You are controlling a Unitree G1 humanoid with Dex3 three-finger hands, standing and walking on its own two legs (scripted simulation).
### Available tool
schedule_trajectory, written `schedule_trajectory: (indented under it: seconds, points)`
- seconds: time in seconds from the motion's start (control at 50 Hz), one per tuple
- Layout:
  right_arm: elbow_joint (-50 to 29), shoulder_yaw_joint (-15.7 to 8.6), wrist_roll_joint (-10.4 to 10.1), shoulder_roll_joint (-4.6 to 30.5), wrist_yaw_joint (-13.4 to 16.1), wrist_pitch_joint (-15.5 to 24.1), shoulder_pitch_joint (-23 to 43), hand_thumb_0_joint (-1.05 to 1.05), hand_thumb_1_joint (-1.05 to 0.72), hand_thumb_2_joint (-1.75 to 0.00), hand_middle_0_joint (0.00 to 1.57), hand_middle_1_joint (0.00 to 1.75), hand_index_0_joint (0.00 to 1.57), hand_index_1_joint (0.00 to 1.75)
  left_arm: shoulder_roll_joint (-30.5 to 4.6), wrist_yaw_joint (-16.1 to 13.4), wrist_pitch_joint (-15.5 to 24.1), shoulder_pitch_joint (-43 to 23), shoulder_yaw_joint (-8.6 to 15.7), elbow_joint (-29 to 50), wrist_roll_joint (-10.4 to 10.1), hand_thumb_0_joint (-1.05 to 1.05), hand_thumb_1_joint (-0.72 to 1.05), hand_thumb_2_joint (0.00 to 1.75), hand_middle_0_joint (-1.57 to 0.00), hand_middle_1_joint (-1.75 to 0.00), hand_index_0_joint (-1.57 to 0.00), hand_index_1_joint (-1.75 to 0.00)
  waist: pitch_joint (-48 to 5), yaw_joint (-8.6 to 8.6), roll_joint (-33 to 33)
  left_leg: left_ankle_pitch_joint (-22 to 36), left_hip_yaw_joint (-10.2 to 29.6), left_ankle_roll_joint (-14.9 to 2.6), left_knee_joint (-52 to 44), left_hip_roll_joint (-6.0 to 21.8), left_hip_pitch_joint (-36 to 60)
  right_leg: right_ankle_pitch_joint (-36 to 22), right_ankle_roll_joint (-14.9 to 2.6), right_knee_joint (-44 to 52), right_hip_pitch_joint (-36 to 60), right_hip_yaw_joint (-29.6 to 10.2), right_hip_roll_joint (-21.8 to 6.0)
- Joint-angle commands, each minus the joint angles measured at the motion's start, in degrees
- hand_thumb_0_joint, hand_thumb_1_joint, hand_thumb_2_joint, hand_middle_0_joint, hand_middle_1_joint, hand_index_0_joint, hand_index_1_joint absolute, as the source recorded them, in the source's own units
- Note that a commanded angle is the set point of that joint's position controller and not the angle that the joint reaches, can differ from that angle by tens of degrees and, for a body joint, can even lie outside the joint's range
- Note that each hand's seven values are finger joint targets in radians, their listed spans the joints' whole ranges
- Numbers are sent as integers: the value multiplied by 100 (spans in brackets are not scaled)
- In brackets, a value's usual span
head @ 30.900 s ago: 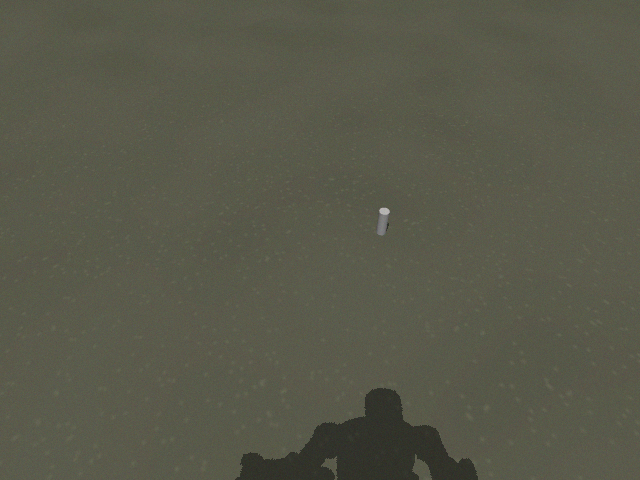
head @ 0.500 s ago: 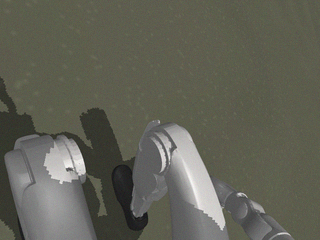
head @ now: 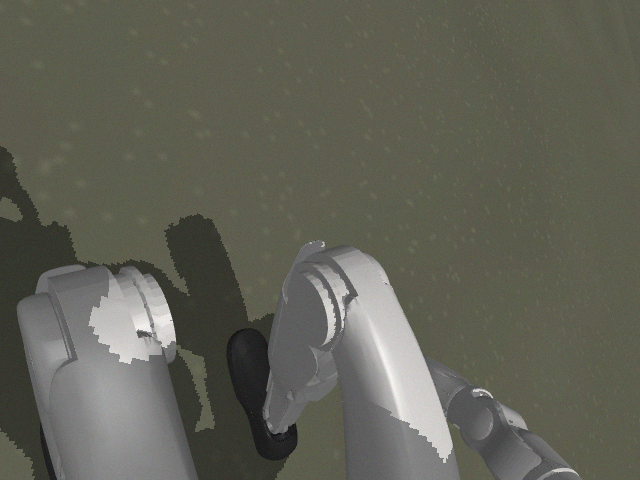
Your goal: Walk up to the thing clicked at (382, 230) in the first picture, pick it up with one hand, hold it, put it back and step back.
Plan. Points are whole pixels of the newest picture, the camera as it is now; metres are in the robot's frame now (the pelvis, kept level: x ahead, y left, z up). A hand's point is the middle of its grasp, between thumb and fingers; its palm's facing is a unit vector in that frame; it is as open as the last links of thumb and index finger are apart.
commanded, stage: withdraw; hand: left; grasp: from the side
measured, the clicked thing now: out of the picture +0.38 +0.32 -0.22
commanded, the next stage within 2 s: rise in 0.16 s
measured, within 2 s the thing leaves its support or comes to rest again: neither
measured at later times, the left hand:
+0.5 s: hand out of the picture +0.31 +0.39 -0.08, palm faces +0.40 -0.88 -0.25, open 17.4 cm
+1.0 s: hand out of the picture +0.23 +0.32 +0.13, palm faces +0.38 -0.82 -0.44, open 17.2 cm
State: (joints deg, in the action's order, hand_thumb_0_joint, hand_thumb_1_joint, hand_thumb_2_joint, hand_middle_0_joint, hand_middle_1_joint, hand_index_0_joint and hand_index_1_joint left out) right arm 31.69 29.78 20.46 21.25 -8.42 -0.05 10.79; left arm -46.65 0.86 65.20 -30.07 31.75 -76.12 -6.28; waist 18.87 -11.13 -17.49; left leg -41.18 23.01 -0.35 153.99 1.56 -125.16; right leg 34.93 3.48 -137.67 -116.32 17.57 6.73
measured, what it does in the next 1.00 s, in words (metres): rises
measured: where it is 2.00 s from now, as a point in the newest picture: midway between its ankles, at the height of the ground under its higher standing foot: (193, 456)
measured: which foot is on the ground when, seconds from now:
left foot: down 0.00-1.00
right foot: down 0.00-1.00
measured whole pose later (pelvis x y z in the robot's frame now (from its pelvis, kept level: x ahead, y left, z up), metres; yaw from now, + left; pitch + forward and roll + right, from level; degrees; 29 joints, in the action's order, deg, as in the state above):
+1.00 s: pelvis +0.05 -0.03 +0.24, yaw +15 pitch +31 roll -3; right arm 30.4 0.1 -3.2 13.9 4.2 -4.5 -4.9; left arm -22.5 -4.9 -2.8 1.6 14.6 -20.8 0.1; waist -8.9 -1.3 -0.2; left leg -36.9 4.0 1.0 102.9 2.1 -97.1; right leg 37.3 -0.9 -100.9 -94.6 3.6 1.4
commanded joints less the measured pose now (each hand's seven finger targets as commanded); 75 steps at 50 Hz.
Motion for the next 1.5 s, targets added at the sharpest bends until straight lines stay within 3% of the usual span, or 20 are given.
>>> schedule_trajectory:
  seconds: [0.0, 0.06, 0.16, 0.22, 0.26, 0.28, 0.32, 0.42, 0.44, 0.46, 0.56, 0.6, 0.64, 0.7, 0.78, 0.86, 0.96, 1.02, 1.22, 1.48]
  points:
    - [-46, -942, -95, 2112, 139, -142, -308, 0, -90, -90, 20, 30, 20, 30, -1641, 61, 240, -935, 457, 2090, -161, 0, -47, 11, -13, -6, -12, -7, -3770, -267, 4252, 877, -571, 308, -2467, 402, 2773, -879, -465, 748, 1220, 302, 37]
    - [-36, -1166, -278, 2046, 182, -203, -466, 0, -91, -90, 20, 30, 20, 30, -1150, 360, -227, -342, 248, 2178, -247, 0, -51, 11, -16, -7, -15, -8, -3925, -179, 4403, 906, -618, 344, -2732, 372, 2867, -858, -491, 778, 1026, 220, -10]
    - [-101, -1559, -705, 1894, 264, -163, -540, 0, -90, -90, 20, 30, 20, 30, 208, 1078, -1109, 581, -703, 2056, -560, 0, -52, 7, -14, -6, -14, -6, -3631, -158, 3416, 519, -765, 188, -2752, 237, 1963, -691, -471, 1025, 656, 120, -56]
    - [-89, -1728, -891, 1808, 297, -42, -629, 0, -89, -90, 20, 30, 20, 30, -37, 1153, -1263, -1, -355, 2783, -898, 0, -55, 4, -7, -2, -8, -1, -3852, 35, 3096, 191, -845, 68, -2665, 185, 1736, -502, -449, 1164, 703, 11, -55]
    - [-72, -1727, -976, 1680, 293, 34, -694, 0, -82, -89, 20, 30, 20, 30, 7, 1132, -1271, -532, -323, 2777, -1009, 0, -47, 6, -4, 0, -3, 0, -3893, -100, 2909, -65, -874, -8, -2569, 142, 1506, -332, -452, 1198, 689, -34, -65]
    - [206, -2177, -1182, 1565, 396, -71, -1042, 0, -90, -92, 20, 30, 20, 30, -1329, 909, -1777, 110, 23, 2138, 223, 0, -55, 8, -7, -6, -6, -6, -4314, 311, 3349, 125, -1082, -14, -2951, 182, 2212, -257, -491, 1407, 698, -221, -132]
    - [-1, -2183, -1283, 1425, 405, -132, -1028, 0, -95, -92, 20, 30, 20, 30, -734, 831, -2057, -813, -271, 2613, 113, 0, -56, 10, -7, -7, -6, -8, -4562, 131, 3567, 140, -1038, 30, -3148, 238, 2296, -250, -533, 1329, 509, -275, -154]
    - [-217, -2529, -1517, 1321, 539, -258, -1341, 0, -101, -94, 20, 30, 20, 30, -1734, 476, -2930, -227, 404, 3852, 532, 0, -61, 10, -10, -7, -8, -9, -5421, 736, 4614, 215, -1275, 99, -3909, 238, 3126, -187, -600, 1463, 631, -564, -225]
    - [-309, -2588, -1580, 1236, 554, -270, -1304, 0, -93, -90, 20, 30, 20, 30, -1317, 452, -3192, 292, 200, 3531, 569, 0, -53, 15, -7, -8, -7, -8, -5313, 751, 4456, 131, -1335, 81, -4026, 224, 3048, -105, -620, 1574, 552, -609, -219]
    - [-204, -2615, -1618, 1144, 564, -287, -1425, 0, -90, -90, 20, 30, 20, 30, -1288, 402, -3311, -281, 91, 4122, 587, 0, -50, 9, -6, -6, -5, -6, -5328, 666, 4522, 108, -1394, 75, -4024, 207, 2977, -115, -634, 1601, 545, -647, -230]
    - [-207, -3026, -1907, 913, 636, -369, -1624, 0, -90, -90, 20, 30, 20, 30, -196, 174, -4294, 949, -296, 4174, 646, 0, -53, 7, -6, -6, -5, -6, -5440, 915, 3648, 376, -1580, 18, -4271, 101, 2896, -128, -653, 2084, 559, -815, -292]
    - [-308, -3208, -2022, 837, 662, -412, -1669, 0, -90, -90, 20, 30, 20, 30, 393, 144, -4696, 1331, -708, 4280, 651, 0, -52, 7, -6, -6, -6, -6, -5533, 815, 3035, 357, -1608, -37, -4410, 67, 2901, -68, -627, 2405, 741, -868, -321]
    - [-423, -3333, -2132, 789, 703, -439, -1739, 0, -90, -90, 20, 30, 20, 30, 568, 62, -5062, 1526, -910, 4651, 639, 0, -52, 7, -6, -6, -6, -6, -5688, 775, 2508, 238, -1683, -109, -4611, 31, 2946, 31, -589, 2894, 1176, -967, -331]
    - [-566, -3430, -2236, 696, 791, -482, -1849, 0, -90, -90, 20, 30, 20, 30, 252, -117, -5488, 1689, -804, 5669, 641, 0, -51, 8, -6, -6, -5, -6, -6122, 911, 2144, 437, -1841, -163, -4942, -9, 3245, -17, -517, 3538, 2138, -1231, -381]
    - [-797, -3449, -2330, 514, 1001, -448, -1877, 0, -90, -90, 20, 30, 20, 30, 191, -372, -5997, 2160, -706, 6440, 630, 0, -49, 9, -6, -6, -6, -6, -6546, 1035, 2011, 778, -1999, -199, -5416, -16, 3884, -318, -473, 4220, 3280, -1558, -433]
    - [-765, -3384, -2344, 273, 1222, -339, -1852, 0, -90, -90, 20, 30, 20, 30, 536, -623, -6343, 2629, -789, 6500, 637, 0, -48, 9, -6, -6, -6, -6, -6119, 1055, 2134, 841, -2147, -209, -6007, -63, 4360, -344, -481, 4846, 3911, -1725, -475]
    - [-793, -3322, -2339, 110, 1457, -145, -1989, 0, -90, -90, 20, 30, 20, 30, 1181, -830, -6708, 3288, -1220, 6583, 620, 0, -48, 9, -6, -6, -6, -6, -5760, 1047, 2162, 1364, -2216, -190, -6764, -89, 5267, -847, -490, 5591, 4710, -1744, -498]
    - [-737, -3287, -2320, 75, 1554, -7, -2098, 0, -90, -90, 20, 30, 20, 30, 1692, -909, -6918, 3428, -1679, 6635, 589, 0, -48, 10, -6, -6, -6, -7, -5371, 879, 2234, 1594, -2198, -156, -7233, -75, 5919, -1117, -493, 6058, 5006, -1690, -505]
    - [-893, -3180, -2302, -49, 1806, 295, -2236, 0, -90, -90, 20, 30, 20, 30, 2110, -1193, -7533, 4090, -2168, 7032, 590, 0, -52, 7, -5, -6, -5, -6, -4490, 923, 2252, 2096, -2159, -61, -8909, -78, 7611, -1491, -492, 7543, 6536, -1521, -532]
    - [-1332, -3052, -2218, -286, 2047, 603, -2412, 0, -90, -90, 20, 30, 20, 30, 2799, -1242, -8053, 5505, -2966, 8708, 529, 0, -54, 6, -5, -6, -5, -6, -3460, 887, 2055, 2670, -2130, -11, -10357, -83, 9079, -2009, -440, 8924, 8083, -1345, -468]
